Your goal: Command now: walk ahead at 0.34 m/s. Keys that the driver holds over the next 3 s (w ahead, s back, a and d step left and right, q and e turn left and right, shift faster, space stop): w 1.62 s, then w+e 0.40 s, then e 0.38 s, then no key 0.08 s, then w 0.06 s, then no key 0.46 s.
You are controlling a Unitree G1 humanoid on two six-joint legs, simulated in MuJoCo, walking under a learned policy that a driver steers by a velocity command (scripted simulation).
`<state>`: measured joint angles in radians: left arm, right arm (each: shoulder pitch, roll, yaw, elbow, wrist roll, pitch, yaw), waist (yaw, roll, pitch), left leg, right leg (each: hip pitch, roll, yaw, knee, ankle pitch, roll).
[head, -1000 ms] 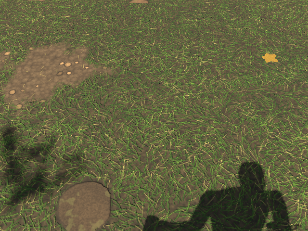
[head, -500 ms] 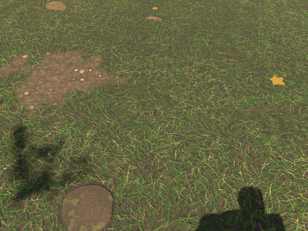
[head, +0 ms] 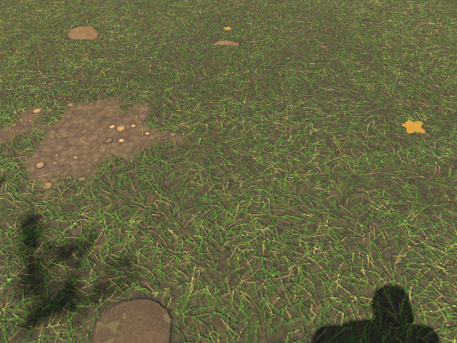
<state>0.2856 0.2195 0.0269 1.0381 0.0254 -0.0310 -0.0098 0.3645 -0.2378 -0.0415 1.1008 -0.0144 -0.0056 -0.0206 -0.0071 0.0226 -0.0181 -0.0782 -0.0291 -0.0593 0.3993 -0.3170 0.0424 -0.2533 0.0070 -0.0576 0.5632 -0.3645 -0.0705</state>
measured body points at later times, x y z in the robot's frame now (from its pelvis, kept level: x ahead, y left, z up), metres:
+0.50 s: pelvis +0.24 -0.01 -0.02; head +0.27 -0.01 +0.42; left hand +0.12 +0.22 -0.16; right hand +0.43 -0.23 -0.14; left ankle +0.36 +0.05 -0.74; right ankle +0.02 -0.09 -0.73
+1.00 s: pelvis +0.52 -0.01 -0.01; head +0.55 -0.01 +0.44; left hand +0.72 +0.19 -0.12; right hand +0.41 -0.23 -0.15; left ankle +0.36 +0.06 -0.74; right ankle +0.67 -0.11 -0.72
